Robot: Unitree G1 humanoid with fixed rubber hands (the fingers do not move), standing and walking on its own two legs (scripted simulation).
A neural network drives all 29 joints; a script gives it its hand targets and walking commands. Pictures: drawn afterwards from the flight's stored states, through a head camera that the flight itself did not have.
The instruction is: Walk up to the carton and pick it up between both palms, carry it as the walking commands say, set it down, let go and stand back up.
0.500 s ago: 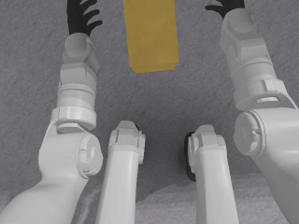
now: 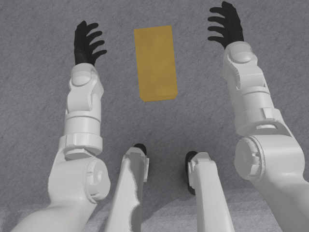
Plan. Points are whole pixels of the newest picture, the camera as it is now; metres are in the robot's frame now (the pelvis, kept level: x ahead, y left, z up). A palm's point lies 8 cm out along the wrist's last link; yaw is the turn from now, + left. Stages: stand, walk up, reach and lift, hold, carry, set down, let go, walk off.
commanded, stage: set down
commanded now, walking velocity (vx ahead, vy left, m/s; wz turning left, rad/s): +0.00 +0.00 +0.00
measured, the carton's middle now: (156, 68) +0.58 +0.07 -0.50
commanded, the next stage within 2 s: let go in 0.30 s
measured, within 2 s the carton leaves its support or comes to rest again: neither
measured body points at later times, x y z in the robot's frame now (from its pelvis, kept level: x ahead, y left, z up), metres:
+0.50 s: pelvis +0.01 +0.01 +0.08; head +0.31 +0.02 +0.42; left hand +0.46 +0.21 -0.04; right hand +0.50 -0.13 -0.04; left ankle +0.09 +0.14 -0.57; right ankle +0.06 -0.14 -0.57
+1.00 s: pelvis +0.07 +0.00 +0.16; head +0.19 +0.00 +0.60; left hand +0.29 +0.23 +0.07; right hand +0.33 -0.21 +0.07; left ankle +0.09 +0.14 -0.57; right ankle +0.06 -0.14 -0.57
